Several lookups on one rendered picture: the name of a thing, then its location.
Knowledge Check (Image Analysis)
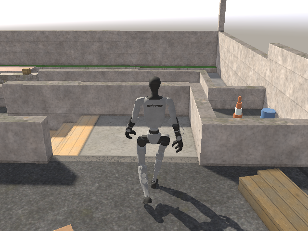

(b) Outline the right robot upper arm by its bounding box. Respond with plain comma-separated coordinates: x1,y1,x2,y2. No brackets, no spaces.
165,97,177,125

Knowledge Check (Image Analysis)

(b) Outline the left robot forearm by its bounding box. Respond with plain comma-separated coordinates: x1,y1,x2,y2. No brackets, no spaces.
126,116,135,132

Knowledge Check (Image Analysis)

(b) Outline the left robot shin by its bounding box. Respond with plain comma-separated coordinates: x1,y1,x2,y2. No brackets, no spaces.
138,166,149,198

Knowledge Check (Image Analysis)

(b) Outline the robot head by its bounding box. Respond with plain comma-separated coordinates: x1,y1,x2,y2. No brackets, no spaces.
146,76,163,100

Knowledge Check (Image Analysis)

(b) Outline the left robot upper arm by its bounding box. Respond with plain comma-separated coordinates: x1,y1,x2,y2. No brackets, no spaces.
131,97,144,123

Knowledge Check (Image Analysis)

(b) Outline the robot left hand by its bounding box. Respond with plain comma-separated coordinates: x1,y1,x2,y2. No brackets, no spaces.
125,130,136,139

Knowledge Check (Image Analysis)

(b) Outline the robot right hand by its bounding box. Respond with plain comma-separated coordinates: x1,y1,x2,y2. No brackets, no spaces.
172,139,183,153

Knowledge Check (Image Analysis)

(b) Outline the right robot forearm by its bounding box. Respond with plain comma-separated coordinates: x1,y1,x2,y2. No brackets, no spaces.
172,117,182,141

